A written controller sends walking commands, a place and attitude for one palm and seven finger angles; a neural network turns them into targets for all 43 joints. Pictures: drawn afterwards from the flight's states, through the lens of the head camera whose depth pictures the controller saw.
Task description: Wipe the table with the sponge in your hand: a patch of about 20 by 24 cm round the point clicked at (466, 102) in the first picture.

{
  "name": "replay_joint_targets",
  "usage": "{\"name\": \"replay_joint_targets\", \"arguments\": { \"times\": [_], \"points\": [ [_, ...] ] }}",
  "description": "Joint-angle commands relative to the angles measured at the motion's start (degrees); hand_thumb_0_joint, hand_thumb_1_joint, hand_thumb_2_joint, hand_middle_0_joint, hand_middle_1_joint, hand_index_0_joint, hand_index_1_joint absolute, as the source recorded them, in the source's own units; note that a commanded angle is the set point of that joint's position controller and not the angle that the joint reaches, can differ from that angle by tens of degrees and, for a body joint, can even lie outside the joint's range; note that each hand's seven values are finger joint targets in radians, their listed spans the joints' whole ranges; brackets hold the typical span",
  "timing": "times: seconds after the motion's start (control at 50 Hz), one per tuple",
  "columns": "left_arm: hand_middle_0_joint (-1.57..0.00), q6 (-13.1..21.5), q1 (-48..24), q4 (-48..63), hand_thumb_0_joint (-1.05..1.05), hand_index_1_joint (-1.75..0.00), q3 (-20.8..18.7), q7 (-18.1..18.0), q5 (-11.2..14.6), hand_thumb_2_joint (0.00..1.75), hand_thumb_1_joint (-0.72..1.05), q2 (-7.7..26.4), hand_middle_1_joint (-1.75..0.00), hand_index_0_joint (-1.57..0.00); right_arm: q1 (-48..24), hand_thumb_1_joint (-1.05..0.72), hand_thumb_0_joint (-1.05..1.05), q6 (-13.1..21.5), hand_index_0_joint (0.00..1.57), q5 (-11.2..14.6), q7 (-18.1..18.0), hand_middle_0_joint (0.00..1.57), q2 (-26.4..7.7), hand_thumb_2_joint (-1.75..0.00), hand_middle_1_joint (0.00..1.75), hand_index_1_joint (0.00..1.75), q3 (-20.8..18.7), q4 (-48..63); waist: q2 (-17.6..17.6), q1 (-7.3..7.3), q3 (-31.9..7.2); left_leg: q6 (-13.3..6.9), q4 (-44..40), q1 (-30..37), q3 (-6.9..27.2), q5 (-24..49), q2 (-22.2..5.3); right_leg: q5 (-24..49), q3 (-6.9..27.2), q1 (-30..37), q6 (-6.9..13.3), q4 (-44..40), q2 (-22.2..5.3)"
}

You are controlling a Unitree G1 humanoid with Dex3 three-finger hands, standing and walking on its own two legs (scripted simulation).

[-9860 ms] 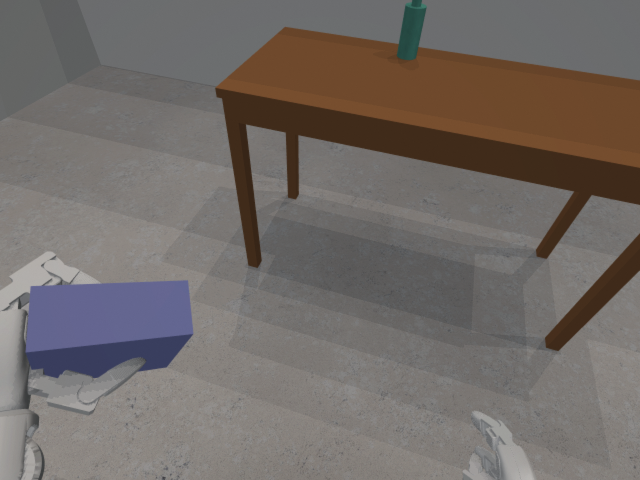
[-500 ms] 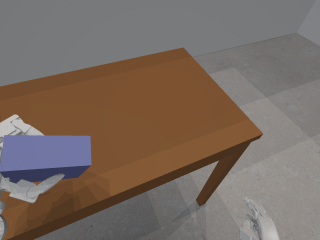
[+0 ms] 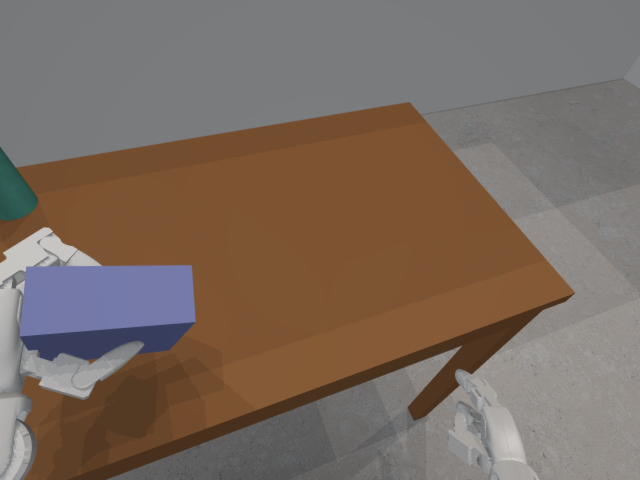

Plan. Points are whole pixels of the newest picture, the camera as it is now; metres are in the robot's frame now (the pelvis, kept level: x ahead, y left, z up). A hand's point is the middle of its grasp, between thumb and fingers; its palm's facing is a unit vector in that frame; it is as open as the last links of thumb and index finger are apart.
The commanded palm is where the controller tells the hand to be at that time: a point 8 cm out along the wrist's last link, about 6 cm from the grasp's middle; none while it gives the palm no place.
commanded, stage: come to a stop and stand still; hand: left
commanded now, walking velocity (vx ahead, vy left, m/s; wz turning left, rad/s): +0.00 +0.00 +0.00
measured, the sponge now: (135, 315) +0.23 +0.21 +0.13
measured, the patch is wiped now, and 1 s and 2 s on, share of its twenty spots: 0.00 0.00 0.00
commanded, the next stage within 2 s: look again from close up in 0.38 s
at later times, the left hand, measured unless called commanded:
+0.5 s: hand (46, 311) +0.22 +0.27 +0.16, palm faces +0.35 -0.82 -0.45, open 9.5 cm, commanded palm +0.15 +0.30 +0.17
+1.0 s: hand out of the picture +0.22 +0.31 +0.18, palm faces +0.49 -0.78 -0.38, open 9.5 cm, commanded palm +0.14 +0.30 +0.17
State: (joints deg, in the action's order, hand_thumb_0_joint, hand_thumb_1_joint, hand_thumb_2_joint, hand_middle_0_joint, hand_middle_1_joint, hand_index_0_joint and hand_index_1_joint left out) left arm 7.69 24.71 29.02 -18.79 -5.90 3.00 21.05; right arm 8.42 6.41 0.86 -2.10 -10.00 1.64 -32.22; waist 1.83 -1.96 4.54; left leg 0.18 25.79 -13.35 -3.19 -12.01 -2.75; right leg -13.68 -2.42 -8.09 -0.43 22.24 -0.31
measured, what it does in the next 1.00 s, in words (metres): stands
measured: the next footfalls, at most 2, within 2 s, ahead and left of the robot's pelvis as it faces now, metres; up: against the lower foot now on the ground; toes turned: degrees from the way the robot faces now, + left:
none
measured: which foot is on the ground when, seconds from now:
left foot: down 0.00-1.00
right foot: down 0.00-1.00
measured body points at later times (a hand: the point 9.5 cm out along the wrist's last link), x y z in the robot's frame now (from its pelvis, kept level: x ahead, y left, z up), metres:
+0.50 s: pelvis -0.01 +0.02 +0.00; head +0.03 +0.04 +0.45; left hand +0.19 +0.31 +0.18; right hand +0.17 -0.20 -0.08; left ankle +0.02 +0.12 -0.74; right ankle -0.02 -0.12 -0.74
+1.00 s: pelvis -0.03 +0.02 +0.00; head +0.02 +0.06 +0.44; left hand +0.19 +0.35 +0.20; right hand +0.16 -0.20 -0.07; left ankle +0.02 +0.12 -0.74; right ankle -0.02 -0.12 -0.74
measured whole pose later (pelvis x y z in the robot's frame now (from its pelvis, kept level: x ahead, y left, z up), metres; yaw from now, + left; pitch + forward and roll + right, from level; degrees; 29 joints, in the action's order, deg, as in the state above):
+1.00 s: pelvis -0.03 +0.02 +0.00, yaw -1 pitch +0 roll -1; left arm 15.1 9.9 20.5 -27.0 -5.3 1.6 26.1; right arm 10.7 11.4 0.0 -0.1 -11.3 0.1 -34.4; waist 3.2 -4.5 6.9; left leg -1.3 29.0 -17.3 -4.1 -11.4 -2.2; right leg -12.7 -1.4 -12.4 -1.0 25.6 -1.1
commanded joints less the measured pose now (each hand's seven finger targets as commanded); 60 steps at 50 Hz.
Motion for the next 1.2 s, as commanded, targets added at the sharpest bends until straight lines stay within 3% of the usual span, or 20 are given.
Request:
{"name": "replay_joint_targets", "arguments": {
  "times": [0.0,0.44,0.46,0.48,0.5,0.52,0.54,0.62,0.7,0.72,0.84,0.86,0.88,0.9,0.92,0.96,1.02,1.1,1.12,1.18],
  "points": [
    [-1.20,5.1,-2.8,15.9,0.00,-1.60,-8.2,-1.3,0.3,1.30,0.10,10.6,-1.60,-1.20,-2.8,-0.90,0.00,2.7,0.20,-0.1,-0.7,0.20,-8.0,-0.90,0.30,0.30,-3.3,8.8,-8.7,0.87,-12.1,-1.5,-4.4,5.6,5.1,12.8,-3.8,13.6,2.6,2.5,0.9,-1.4,-2.8],
    [-1.20,6.0,-1.9,13.1,0.00,-1.60,-7.4,-1.6,-0.1,1.30,0.10,8.9,-1.60,-1.20,-1.6,-0.90,0.00,3.0,0.20,0.1,-0.8,0.20,-8.2,-0.90,0.30,0.30,-3.3,7.9,-7.7,1.32,-9.6,-1.4,-7.2,1.5,5.9,0.8,-3.6,8.0,1.0,2.5,0.9,-2.4,-2.6],
    [-1.20,11.9,-59.4,24.0,0.00,-1.60,-41.5,-1.1,-8.6,1.30,0.10,55.1,-1.60,-1.20,2.7,-0.90,0.00,5.2,0.20,-4.0,-0.5,0.20,-10.3,-0.90,0.30,0.30,-4.6,6.6,0.4,-1.66,-3.0,-1.5,3.9,-5.9,2.9,8.1,-4.3,11.8,5.7,-7.7,2.8,-4.9,-6.0],
    [-1.20,9.6,-25.5,-9.4,0.00,-1.60,-17.1,1.1,-3.3,1.30,0.10,18.1,-1.60,-1.20,0.3,-0.90,0.00,5.1,0.20,-2.2,-0.5,0.20,-3.4,-0.90,0.30,0.30,-2.3,2.2,1.1,1.03,-13.1,-1.2,0.0,3.4,3.3,12.2,0.4,16.0,6.8,-4.4,4.6,-0.2,-6.2],
    [-1.20,9.7,-11.4,-3.5,0.00,-1.60,-14.0,0.7,-1.5,1.30,0.10,14.9,-1.60,-1.20,1.0,-0.90,0.00,5.7,0.20,-1.0,-0.2,0.20,-7.4,-0.90,0.30,0.30,-4.6,6.4,-3.1,-1.30,-11.7,-0.4,0.3,5.8,2.7,14.7,-0.5,18.9,8.4,-2.7,3.1,-2.3,-4.4],
    [-1.20,8.2,-5.5,-8.4,0.00,-1.60,-7.5,0.6,-0.6,1.30,0.10,5.6,-1.60,-1.20,0.9,-0.90,0.00,6.1,0.20,0.2,0.5,0.20,-8.3,-0.90,0.30,0.30,-5.1,6.4,-10.0,-0.16,-15.2,-0.4,-0.7,9.6,1.5,15.9,-1.1,16.3,7.3,-1.1,3.2,0.5,-4.3],
    [-1.20,9.1,-8.7,1.3,0.00,-1.60,-6.9,0.9,-0.4,1.30,0.10,8.1,-1.60,-1.20,1.2,-0.90,0.00,5.9,0.20,-0.1,1.0,0.20,-9.6,-0.90,0.30,0.30,-5.7,7.2,-13.3,0.07,-16.2,-1.1,-1.7,8.7,2.8,17.0,-1.8,14.0,5.9,-0.1,2.5,1.5,-4.1],
    [-1.20,8.9,0.6,7.4,0.00,-1.60,-2.7,0.6,0.0,1.30,0.10,5.1,-1.60,-1.20,-2.4,-0.90,0.00,6.6,0.20,0.7,2.8,0.20,-8.2,-0.90,0.30,0.30,-4.3,8.1,-5.0,-0.39,-12.9,-1.7,-3.5,3.8,4.0,12.1,-3.3,9.2,3.0,0.9,0.7,1.8,-2.6],
    [-1.20,9.1,-1.1,7.9,0.00,-1.60,-10.1,-0.5,0.1,1.30,0.10,12.0,-1.60,-1.20,-1.8,-0.90,0.00,6.0,0.20,0.1,0.9,0.20,-8.6,-0.90,0.30,0.30,-4.4,8.9,5.1,0.12,-8.7,-1.2,-3.4,-0.2,4.8,0.2,-1.7,4.0,4.5,-1.8,0.8,-2.7,-3.8],
    [-1.20,9.2,-3.2,9.9,0.00,-1.60,-13.8,-1.2,-0.1,1.30,0.10,15.7,-1.60,-1.20,-3.4,-0.90,0.00,5.6,0.20,0.2,0.4,0.20,-8.7,-0.90,0.30,0.30,-4.1,8.7,2.3,0.18,-8.1,-1.0,-3.7,0.9,4.3,-1.3,-1.4,1.6,4.8,-4.0,0.9,-3.2,-3.5],
    [-1.20,11.1,-10.7,12.2,0.00,-1.60,-9.9,-1.1,-0.2,1.30,0.10,11.8,-1.60,-1.20,-2.3,-0.90,0.00,6.3,0.20,-0.4,-0.8,0.20,-8.2,-0.90,0.30,0.30,-3.5,8.1,-11.6,0.97,-8.3,-1.6,-5.9,0.3,5.2,-5.1,-1.7,1.6,4.4,-2.2,1.6,-2.1,-2.7],
    [-1.20,16.0,-60.5,23.3,0.00,-1.60,-41.0,-0.1,-8.7,1.30,0.10,56.2,-1.60,-1.20,5.0,-0.90,0.00,7.9,0.20,-4.8,0.0,0.20,-9.1,-0.90,0.30,0.30,-4.1,4.5,-2.5,-2.08,-2.7,-0.9,3.1,-5.3,2.6,0.2,-3.3,7.9,10.6,-11.4,4.0,-5.8,-5.4],
    [-1.20,13.2,-28.1,-7.1,0.00,-1.60,-13.7,2.2,-3.2,1.30,0.10,16.4,-1.60,-1.20,1.3,-0.90,0.00,7.7,0.20,-2.6,0.1,0.20,-3.5,-0.90,0.30,0.30,-2.4,1.9,-2.7,1.29,-11.6,-1.1,0.9,3.1,3.5,5.1,0.8,10.8,9.6,-7.6,5.7,-0.5,-6.3],
    [-1.20,12.7,-15.7,1.3,0.00,-1.60,-9.0,1.7,-1.3,1.30,0.10,11.6,-1.60,-1.20,0.4,-0.90,0.00,8.2,0.20,-0.7,0.3,0.20,-7.7,-0.90,0.30,0.30,-4.5,6.6,-10.7,-0.91,-11.2,-0.8,0.1,7.2,1.8,8.5,0.0,12.4,9.7,-5.4,3.5,-2.0,-4.3],
    [-1.20,11.2,-12.4,-0.5,0.00,-1.60,-2.1,1.5,-0.7,1.30,0.10,2.0,-1.60,-1.20,0.3,-0.90,0.00,8.9,0.20,0.2,1.1,0.20,-7.7,-0.90,0.30,0.30,-4.7,6.5,-17.9,0.48,-14.9,-0.7,-1.1,10.1,1.8,13.0,-1.1,12.0,7.3,-2.4,3.3,1.9,-3.3],
    [-1.20,11.7,-10.5,9.7,0.00,-1.60,-2.5,1.3,-0.9,1.30,0.10,5.4,-1.60,-1.20,0.8,-0.90,0.00,9.0,0.20,-0.4,2.7,0.20,-9.5,-0.90,0.30,0.30,-5.7,6.3,-20.9,-0.19,-15.7,-1.8,-3.3,7.3,5.2,16.1,-4.2,6.9,4.2,-1.0,2.2,6.0,-2.2],
    [-1.20,10.4,0.7,9.2,0.00,-1.60,-4.1,0.3,-0.6,1.30,0.10,6.3,-1.60,-1.20,-1.5,-0.90,0.00,8.2,0.20,0.4,3.5,0.20,-8.5,-0.90,0.30,0.30,-4.6,7.1,-10.8,-0.81,-13.0,-1.8,-6.2,0.8,5.6,6.3,-4.8,3.8,2.2,0.8,1.2,6.1,-1.6],
    [-1.20,10.2,0.2,7.3,0.00,-1.60,-13.6,-0.6,0.8,1.30,0.10,13.4,-1.60,-1.20,-1.4,-0.90,0.00,6.2,0.20,-0.1,1.1,0.20,-8.3,-0.90,0.30,0.30,-4.4,8.3,6.4,-0.02,-9.1,-1.1,-5.2,-2.3,5.8,-4.2,-2.1,1.3,4.2,-1.8,0.6,-0.9,-2.9],
    [-1.20,10.0,-0.8,7.7,0.00,-1.60,-16.5,-1.2,0.8,1.30,0.10,16.0,-1.60,-1.20,-2.6,-0.90,0.00,5.6,0.20,0.2,0.4,0.20,-8.4,-0.90,0.30,0.30,-4.3,8.2,4.9,0.23,-8.6,-0.8,-5.9,-0.3,5.7,-4.3,-1.9,-0.1,4.2,-3.9,0.6,-1.3,-2.5],
    [-1.20,10.6,-5.4,7.7,0.00,-1.60,-14.2,-0.7,1.2,1.30,0.10,13.7,-1.60,-1.20,-1.9,-0.90,0.00,5.5,0.20,0.1,-0.7,0.20,-8.3,-0.90,0.30,0.30,-4.1,8.4,-2.5,0.73,-8.0,-1.5,-6.9,-0.9,5.9,-5.8,-2.4,0.6,4.2,-2.9,0.7,-0.7,-2.7]
  ]
}}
